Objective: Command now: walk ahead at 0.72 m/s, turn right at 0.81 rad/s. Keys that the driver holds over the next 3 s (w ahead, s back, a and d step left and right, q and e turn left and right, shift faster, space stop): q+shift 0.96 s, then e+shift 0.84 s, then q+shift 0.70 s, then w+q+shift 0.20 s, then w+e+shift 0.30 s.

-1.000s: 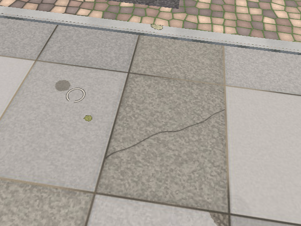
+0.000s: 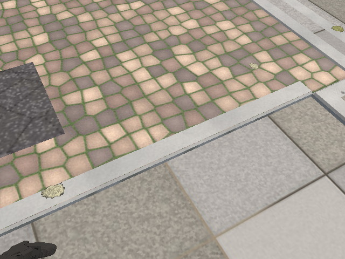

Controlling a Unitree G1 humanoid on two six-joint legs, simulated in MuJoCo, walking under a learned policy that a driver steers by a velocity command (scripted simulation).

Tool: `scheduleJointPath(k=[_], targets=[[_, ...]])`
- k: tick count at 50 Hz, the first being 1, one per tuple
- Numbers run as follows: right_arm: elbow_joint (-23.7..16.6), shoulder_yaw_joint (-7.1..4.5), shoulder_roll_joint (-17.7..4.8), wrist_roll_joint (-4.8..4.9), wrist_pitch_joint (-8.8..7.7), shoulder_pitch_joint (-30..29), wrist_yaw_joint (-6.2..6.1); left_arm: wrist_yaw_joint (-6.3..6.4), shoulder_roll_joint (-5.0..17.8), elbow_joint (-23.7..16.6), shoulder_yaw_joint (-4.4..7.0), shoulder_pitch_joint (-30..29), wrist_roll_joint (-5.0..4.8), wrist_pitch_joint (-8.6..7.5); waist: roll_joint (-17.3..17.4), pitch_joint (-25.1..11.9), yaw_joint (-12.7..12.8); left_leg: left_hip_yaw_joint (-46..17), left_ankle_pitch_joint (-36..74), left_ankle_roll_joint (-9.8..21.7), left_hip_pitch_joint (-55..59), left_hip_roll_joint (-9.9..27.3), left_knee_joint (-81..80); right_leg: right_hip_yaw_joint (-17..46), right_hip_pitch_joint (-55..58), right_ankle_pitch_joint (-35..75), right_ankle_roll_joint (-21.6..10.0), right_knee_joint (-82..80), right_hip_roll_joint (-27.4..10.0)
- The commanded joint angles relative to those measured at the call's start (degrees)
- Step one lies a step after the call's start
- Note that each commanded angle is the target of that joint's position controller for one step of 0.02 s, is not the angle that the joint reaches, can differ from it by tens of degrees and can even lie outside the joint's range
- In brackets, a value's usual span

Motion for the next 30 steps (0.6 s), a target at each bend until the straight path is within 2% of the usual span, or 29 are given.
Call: scheduleJointPath(k=[1, 2, 3, 4, 5, 6, 7, 8, 9, 10, 11, 12, 13, 14, 15, 16, 18, 21, 23, 25, 27, 28, 29, 30], targets=[[-4.2, 1.32, -0.4, 0.44, -2.4, -7.6, 0.11, -1.65, -4.8, -5.3, -3.13, -3.1, 0.38, -0.95, 5.0, 6.5, 5.0, 0.8, 46.0, 1.1, -12.1, 8.7, -7.8, -4.1, 9.9, 9.5, 0.2, -17.7, 1.8], [-3.5, 1.1, -2.0, 0.36, -2.65, -5.9, 0.02, -2.04, -5.2, -4.7, -3.52, -2.4, 0.45, -1.43, 5.1, 6.6, 5.2, 1.1, 51.7, 1.4, -13.3, 8.6, -6.5, -6.1, 16.2, 11.5, 0.0, -22.7, 4.4], [-3.0, 0.69, -4.5, 0.63, -2.63, -5.0, -0.19, -2.08, -4.9, -3.1, -3.58, 0.4, 0.78, -1.78, 6.4, 4.8, 6.4, 0.4, 58.1, 1.8, -13.4, 9.2, -3.7, -6.2, 23.4, 12.5, -0.5, -25.8, 7.0], [-5.0, -2.1, -14.5, 3.2, -2.48, -6.2, -1.76, -1.22, -2.7, -4.2, -2.01, 2.3, -3.85, -3.45, 11.0, -0.3, 8.5, -3.0, 67.0, 2.4, -9.9, 11.6, -0.4, -1.6, 29.1, 9.5, -0.7, -24.4, 7.4], [-4.5, -2.19, -14.8, 3.75, -1.86, -7.8, -2.3, -0.43, 0.9, -2.9, -1.0, 6.4, -3.86, -3.8, 10.4, -3.4, 12.2, -4.0, 69.8, 2.5, -6.9, 12.6, 5.7, 1.1, 32.9, 8.5, -2.2, -27.0, 7.1], [-4.4, -1.65, -13.3, 3.84, -1.05, -9.0, -2.2, 0.66, 2.9, -1.0, 0.07, 12.3, -2.7, -3.84, 8.8, -5.6, 16.0, -3.8, 66.8, 2.3, -6.7, 11.8, 15.2, 3.2, 39.8, 16.4, -4.2, -34.7, 5.6], [-4.9, -0.64, -10.0, 3.53, -0.66, -7.9, -2.0, 2.18, 6.3, 0.8, 1.08, 16.5, -1.1, -3.34, 4.4, -8.3, 17.2, -3.3, 46.0, 0.6, -13.0, 7.2, 32.4, 7.7, 50.9, 31.8, -5.9, -38.5, 0.5], [-4.3, 1.94, -0.6, 0.88, -0.53, 4.1, -0.56, 3.62, 9.4, 0.1, 0.22, 15.0, 1.83, -3.26, -12.6, -19.4, 8.4, -9.0, -21.1, -1.5, -30.6, -2.0, 61.1, 24.0, 71.6, 75.2, -14.2, -24.5, -18.9], [-2.0, 1.4, -4.8, 3.62, -0.9, 7.8, 0.15, 3.38, 5.7, -1.7, -0.14, 17.3, 1.96, -3.33, -6.1, -34.1, 11.7, -25.2, -22.0, -0.8, -32.3, -3.5, 68.5, 32.4, 73.8, 73.0, -20.8, -27.3, -25.0], [-3.6, 0.03, -8.4, 5.09, -0.45, 1.1, 0.05, 3.03, 5.0, -1.5, 0.04, 14.4, 0.34, -3.42, -0.9, -27.2, 11.3, -24.1, -17.8, -1.3, -33.3, -0.8, 65.7, 26.7, 64.9, 62.2, -19.1, -32.9, -21.7], [-5.1, 0.03, -6.9, 4.75, 0.1, -2.6, -0.54, 2.75, 3.2, -0.4, -0.27, 10.0, -1.77, -4.15, 3.5, -17.0, 7.9, -20.6, -14.0, -2.2, -36.3, 1.9, 59.3, 21.7, 55.7, 51.1, -15.9, -36.7, -18.4], [-4.1, -0.04, -5.3, 3.94, 1.03, -3.3, -1.34, 2.74, 0.8, 0.0, -0.84, 7.4, -2.24, -4.75, 5.9, -11.8, 5.7, -18.8, -11.3, -3.2, -35.7, 3.7, 56.8, 18.5, 48.0, 45.1, -14.0, -39.7, -16.5], [-3.4, -0.34, -4.4, 3.53, 2.42, -1.2, -1.63, 2.66, -0.3, 0.2, -0.96, 4.8, -1.87, -5.01, 5.2, -9.0, 2.8, -18.0, -9.2, -4.2, -31.9, 4.9, 56.0, 15.0, 40.6, 42.6, -13.2, -42.9, -15.6], [-3.6, -0.55, -3.3, 3.22, 3.73, -0.2, -1.8, 2.57, -0.9, 0.2, -0.83, 2.9, -1.24, -5.04, 3.5, -7.6, 1.2, -17.0, -7.5, -5.0, -28.4, 5.5, 55.6, 11.9, 34.4, 40.2, -12.6, -45.6, -14.9], [-4.0, -0.6, -1.6, 3.18, 4.78, 0.3, -2.03, 2.65, -1.4, 0.4, -0.75, 0.8, -0.93, -5.08, 1.6, -6.5, 0.0, -15.9, -6.8, -5.8, -27.0, 5.8, 54.6, 8.6, 29.6, 38.0, -12.4, -47.6, -14.5], [-5.1, -0.73, -0.8, 3.22, 5.45, -0.5, -2.31, 2.97, -1.4, 0.6, -0.63, -0.9, -0.69, -5.07, 0.0, -5.2, -0.7, -15.2, -5.4, -6.3, -27.5, 6.1, 52.9, 5.4, 26.7, 36.8, -11.9, -49.0, -13.9], [-7.8, -0.79, 0.1, 2.79, 5.89, -4.0, -2.44, 4.25, -0.7, 1.4, -0.1, -2.4, -0.64, -4.71, -1.5, -4.4, -0.7, -14.3, 1.2, -6.4, -29.5, 7.1, 45.9, 0.1, 26.2, 33.0, -10.2, -50.0, -12.8], [-9.6, -0.58, 1.0, 2.27, 5.6, -7.7, -1.05, 5.93, -0.4, 2.0, 0.26, -2.7, -0.99, -3.46, -1.7, -6.0, 1.0, -11.7, 13.7, -4.7, -26.8, 6.7, 34.0, -6.1, 28.9, 26.5, -8.2, -48.7, -10.8], [-11.2, -0.87, 0.3, 2.21, 5.87, -10.2, 0.2, 6.35, 0.6, 2.8, 0.66, -1.8, -1.66, -2.49, -2.0, -6.1, 2.0, -10.3, 15.2, -3.4, -26.3, 6.1, 28.8, -7.1, 31.9, 23.2, -7.3, -47.2, -12.1], [-13.1, -1.54, -1.4, 2.28, 6.6, -12.0, 1.31, 6.2, 1.7, 3.3, 1.23, -1.2, -2.72, -1.66, -2.4, -5.1, 2.4, -9.2, 12.3, -1.6, -26.5, 5.5, 25.3, -7.0, 34.6, 20.1, -5.9, -44.6, -14.2], [-14.2, -2.33, -2.5, 2.18, 7.02, -11.4, 1.94, 6.04, 2.2, 3.7, 1.75, -1.6, -3.94, -1.24, -2.3, -4.3, 1.2, -7.5, 9.5, 0.9, -24.5, 4.0, 20.6, -7.2, 36.1, 19.7, -3.4, -39.9, -15.6], [-14.0, -2.94, -3.1, 1.95, 6.98, -9.2, 1.83, 6.02, 1.8, 4.0, 1.83, -1.8, -4.52, -1.13, -1.1, -4.6, -0.2, -6.4, 11.1, 2.7, -20.7, 2.3, 16.4, -8.7, 35.7, 19.7, -1.1, -34.7, -14.4], [-12.8, -4.3, -5.7, 1.38, 6.73, -4.6, 1.2, 5.76, 0.6, 4.8, 1.74, 0.6, -4.28, -1.01, 3.6, -5.6, -1.7, -8.2, 18.1, 5.3, -13.6, 0.3, 11.8, -10.0, 32.5, 16.8, 1.8, -24.7, -11.2], [-13.8, -6.48, -13.9, 1.07, 6.47, -3.2, -0.01, 5.4, -0.4, 3.2, 1.51, 2.0, -2.03, -1.0, 20.3, -3.8, -0.6, -26.7, 52.8, 11.0, -6.4, 10.4, 7.9, -12.0, 19.2, -8.4, 7.2, -6.5, -3.2]])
